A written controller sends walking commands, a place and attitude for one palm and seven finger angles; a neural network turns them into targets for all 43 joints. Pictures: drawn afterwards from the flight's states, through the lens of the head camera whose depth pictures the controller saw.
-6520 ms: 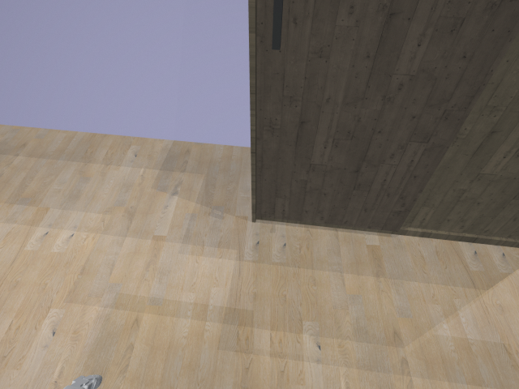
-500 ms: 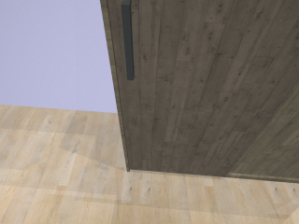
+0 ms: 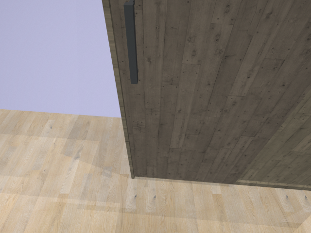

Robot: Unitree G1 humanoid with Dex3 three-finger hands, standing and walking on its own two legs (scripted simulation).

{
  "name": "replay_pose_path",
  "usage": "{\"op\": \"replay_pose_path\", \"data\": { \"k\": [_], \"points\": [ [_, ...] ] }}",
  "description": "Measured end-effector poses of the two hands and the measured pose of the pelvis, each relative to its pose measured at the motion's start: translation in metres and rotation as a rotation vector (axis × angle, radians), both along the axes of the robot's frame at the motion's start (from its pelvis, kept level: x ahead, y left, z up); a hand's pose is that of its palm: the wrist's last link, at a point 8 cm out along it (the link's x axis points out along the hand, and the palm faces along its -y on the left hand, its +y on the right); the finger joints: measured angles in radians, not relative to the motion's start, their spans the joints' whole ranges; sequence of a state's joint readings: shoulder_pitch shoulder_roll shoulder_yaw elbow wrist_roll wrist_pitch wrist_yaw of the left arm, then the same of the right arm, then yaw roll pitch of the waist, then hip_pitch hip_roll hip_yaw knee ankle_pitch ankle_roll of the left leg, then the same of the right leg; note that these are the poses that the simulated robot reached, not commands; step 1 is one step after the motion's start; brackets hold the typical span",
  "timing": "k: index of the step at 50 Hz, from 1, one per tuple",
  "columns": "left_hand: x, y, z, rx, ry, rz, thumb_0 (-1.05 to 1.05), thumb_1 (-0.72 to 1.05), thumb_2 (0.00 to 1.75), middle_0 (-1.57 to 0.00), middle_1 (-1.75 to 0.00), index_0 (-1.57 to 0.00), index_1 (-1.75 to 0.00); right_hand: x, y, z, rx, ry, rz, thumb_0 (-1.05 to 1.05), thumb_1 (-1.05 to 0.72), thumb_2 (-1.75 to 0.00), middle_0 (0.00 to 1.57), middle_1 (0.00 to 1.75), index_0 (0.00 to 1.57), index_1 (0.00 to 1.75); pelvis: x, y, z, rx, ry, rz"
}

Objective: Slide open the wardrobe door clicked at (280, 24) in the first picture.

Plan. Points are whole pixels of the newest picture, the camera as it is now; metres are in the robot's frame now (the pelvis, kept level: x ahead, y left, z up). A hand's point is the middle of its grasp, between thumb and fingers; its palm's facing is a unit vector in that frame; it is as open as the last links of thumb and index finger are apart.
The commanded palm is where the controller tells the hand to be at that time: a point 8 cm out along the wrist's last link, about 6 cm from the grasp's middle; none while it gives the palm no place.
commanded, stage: look again from close up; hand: left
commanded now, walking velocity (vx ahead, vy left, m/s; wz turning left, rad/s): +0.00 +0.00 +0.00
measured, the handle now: (133, 45) +0.56 +0.11 +0.21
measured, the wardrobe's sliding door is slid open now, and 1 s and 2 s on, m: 0.00 0.00 0.00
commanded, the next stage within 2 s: shuffle to correct the standing spot in 0.26 s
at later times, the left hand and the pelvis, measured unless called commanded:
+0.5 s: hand out of the picture -0.02 +0.15 -0.18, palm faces +0.05 -0.99 -0.15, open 7.4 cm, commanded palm none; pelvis +0.01 +0.00 +0.00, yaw +0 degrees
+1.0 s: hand out of the picture +0.06 +0.15 -0.18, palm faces +0.05 -0.99 -0.16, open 7.4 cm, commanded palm none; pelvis +0.08 +0.00 +0.00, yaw +0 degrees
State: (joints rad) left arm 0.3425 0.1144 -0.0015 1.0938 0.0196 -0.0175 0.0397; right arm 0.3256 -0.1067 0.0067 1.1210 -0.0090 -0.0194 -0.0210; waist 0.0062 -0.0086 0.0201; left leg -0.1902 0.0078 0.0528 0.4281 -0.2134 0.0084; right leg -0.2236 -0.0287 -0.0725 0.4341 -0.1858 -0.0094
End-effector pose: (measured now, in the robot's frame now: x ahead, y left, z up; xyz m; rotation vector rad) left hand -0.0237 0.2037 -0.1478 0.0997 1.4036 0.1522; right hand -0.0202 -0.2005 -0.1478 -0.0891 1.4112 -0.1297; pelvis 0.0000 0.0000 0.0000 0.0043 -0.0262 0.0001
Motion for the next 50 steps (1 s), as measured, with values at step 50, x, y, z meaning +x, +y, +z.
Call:
{"op": "replay_pose_path", "data": {
  "k": [50],
  "points": [
    [0.079,-0.004,-0.004,-0.005,0.051,0.016,0.01,0.91,0.90,-0.20,-0.30,-0.20,-0.30,0.078,0.000,0.000,-0.039,0.058,-0.024,0.03,-0.93,-0.90,0.20,0.29,0.20,0.30,0.083,0.001,-0.003,-0.001,0.044,0.001]
  ]
}}
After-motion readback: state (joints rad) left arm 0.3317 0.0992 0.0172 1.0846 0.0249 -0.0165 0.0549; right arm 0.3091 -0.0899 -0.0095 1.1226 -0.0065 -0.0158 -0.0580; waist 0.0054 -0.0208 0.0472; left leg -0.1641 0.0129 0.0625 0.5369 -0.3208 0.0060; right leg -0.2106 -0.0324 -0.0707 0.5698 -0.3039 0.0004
